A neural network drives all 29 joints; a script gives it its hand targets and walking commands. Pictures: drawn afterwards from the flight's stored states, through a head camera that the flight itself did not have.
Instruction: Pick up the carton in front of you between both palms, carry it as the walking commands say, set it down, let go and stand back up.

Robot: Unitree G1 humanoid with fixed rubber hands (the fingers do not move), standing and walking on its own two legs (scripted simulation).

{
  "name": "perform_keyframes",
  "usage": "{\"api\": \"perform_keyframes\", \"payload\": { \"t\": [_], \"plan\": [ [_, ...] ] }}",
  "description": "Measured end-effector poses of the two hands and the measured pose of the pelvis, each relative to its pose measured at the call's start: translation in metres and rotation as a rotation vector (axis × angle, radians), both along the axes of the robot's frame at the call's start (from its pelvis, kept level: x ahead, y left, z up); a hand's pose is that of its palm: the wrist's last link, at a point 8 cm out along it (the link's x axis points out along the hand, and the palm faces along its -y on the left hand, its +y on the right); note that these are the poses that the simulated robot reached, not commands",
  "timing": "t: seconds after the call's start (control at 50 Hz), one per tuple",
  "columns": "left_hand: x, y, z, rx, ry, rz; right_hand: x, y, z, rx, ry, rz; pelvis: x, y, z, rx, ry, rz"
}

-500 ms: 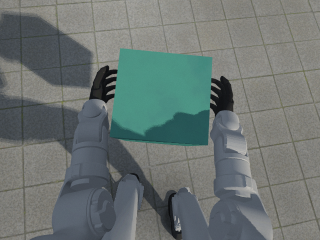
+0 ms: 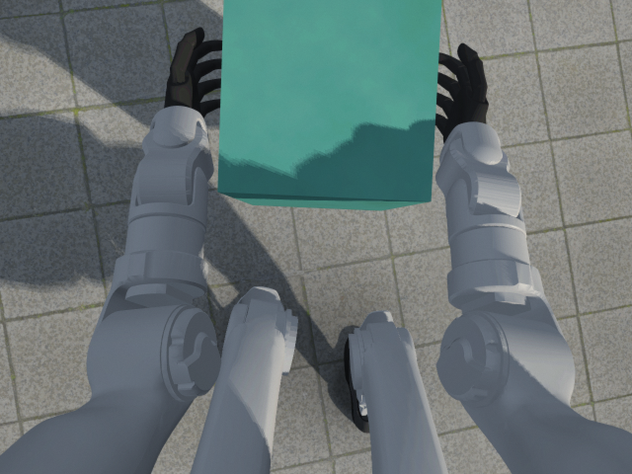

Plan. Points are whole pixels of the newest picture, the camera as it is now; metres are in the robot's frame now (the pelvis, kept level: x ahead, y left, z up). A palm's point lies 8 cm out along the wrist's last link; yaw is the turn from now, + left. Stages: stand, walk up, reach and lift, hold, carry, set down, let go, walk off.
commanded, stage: set down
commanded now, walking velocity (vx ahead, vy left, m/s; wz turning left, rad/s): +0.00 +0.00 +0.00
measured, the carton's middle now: (323, 126) +0.52 +0.07 -0.19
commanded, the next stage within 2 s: none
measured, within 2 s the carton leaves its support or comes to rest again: rests again in 0.92 s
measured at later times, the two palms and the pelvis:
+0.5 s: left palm (204, 124) +0.51 +0.23 -0.26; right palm (408, 133) +0.55 -0.07 -0.26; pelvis -0.01 -0.01 -0.10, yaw -2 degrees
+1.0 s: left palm (212, 137) +0.50 +0.23 -0.30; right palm (404, 143) +0.55 -0.07 -0.30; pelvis -0.01 -0.01 -0.12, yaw -3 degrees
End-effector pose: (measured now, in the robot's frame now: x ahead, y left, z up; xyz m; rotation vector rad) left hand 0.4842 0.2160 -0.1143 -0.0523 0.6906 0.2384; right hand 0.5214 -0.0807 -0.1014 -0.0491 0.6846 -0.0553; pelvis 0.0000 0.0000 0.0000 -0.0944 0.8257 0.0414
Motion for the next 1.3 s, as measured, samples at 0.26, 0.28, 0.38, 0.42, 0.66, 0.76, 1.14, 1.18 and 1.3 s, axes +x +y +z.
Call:
{"api": "perform_keyframes", "payload": {
  "t": [0.26,0.28,0.38,0.42,0.66,0.76,1.14,1.18,1.3],
  "plan": [
    [0.015,0.008,-0.079,0.028,0.023,0.005,0.02,0.008,-0.085,0.001,0.02,0.033,-0.009,-0.009,-0.056,0.013,-0.008,-0.026],
    [0.016,0.009,-0.086,0.029,0.024,0.006,0.021,0.009,-0.092,0.001,0.022,0.035,-0.01,-0.009,-0.06,0.015,-0.012,-0.028],
    [0.022,0.014,-0.116,0.035,0.034,0.009,0.029,0.013,-0.124,-0.002,0.031,0.049,-0.011,-0.011,-0.079,0.022,-0.032,-0.037],
    [0.024,0.015,-0.128,0.038,0.039,0.009,0.031,0.015,-0.136,-0.004,0.035,0.053,-0.012,-0.011,-0.086,0.024,-0.046,-0.041],
    [0.035,0.014,-0.161,0.047,0.062,-0.002,0.039,0.012,-0.18,0.005,0.053,0.071,-0.005,-0.008,-0.109,0.055,-0.092,-0.087],
    [0.032,0.014,-0.167,0.038,0.069,-0.005,0.039,0.011,-0.186,0.003,0.06,0.081,-0.006,-0.01,-0.115,0.062,-0.101,-0.099],
    [0.02,0.013,-0.187,0.013,0.092,-0.051,0.032,0.006,-0.2,-0.008,0.081,0.124,-0.019,-0.009,-0.129,0.071,-0.199,-0.116],
    [0.02,0.014,-0.187,0.01,0.09,-0.056,0.032,0.005,-0.2,-0.003,0.08,0.13,-0.02,-0.008,-0.13,0.071,-0.206,-0.116],
    [0.02,0.015,-0.189,-0.001,0.081,-0.069,0.032,0.004,-0.201,0.015,0.076,0.145,-0.022,-0.008,-0.133,0.073,-0.223,-0.115]
  ]
}}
